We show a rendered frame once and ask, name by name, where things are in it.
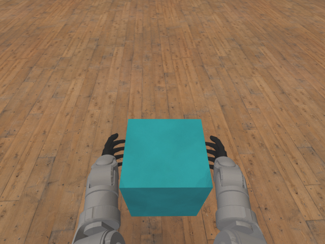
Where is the robot right forearm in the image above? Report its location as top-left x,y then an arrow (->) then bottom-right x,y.
213,157 -> 267,244

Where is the carton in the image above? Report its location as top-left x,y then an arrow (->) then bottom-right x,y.
119,119 -> 213,217

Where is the right robot upper arm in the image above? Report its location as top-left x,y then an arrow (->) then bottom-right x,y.
213,229 -> 266,244

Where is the left robot upper arm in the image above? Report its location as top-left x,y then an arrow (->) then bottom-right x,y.
74,229 -> 125,244

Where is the left robot hand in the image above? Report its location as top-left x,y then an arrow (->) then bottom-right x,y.
102,133 -> 125,167

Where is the right robot hand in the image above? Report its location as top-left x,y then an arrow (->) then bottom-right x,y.
205,136 -> 227,169

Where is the robot left forearm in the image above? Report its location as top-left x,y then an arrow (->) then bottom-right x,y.
72,155 -> 121,244

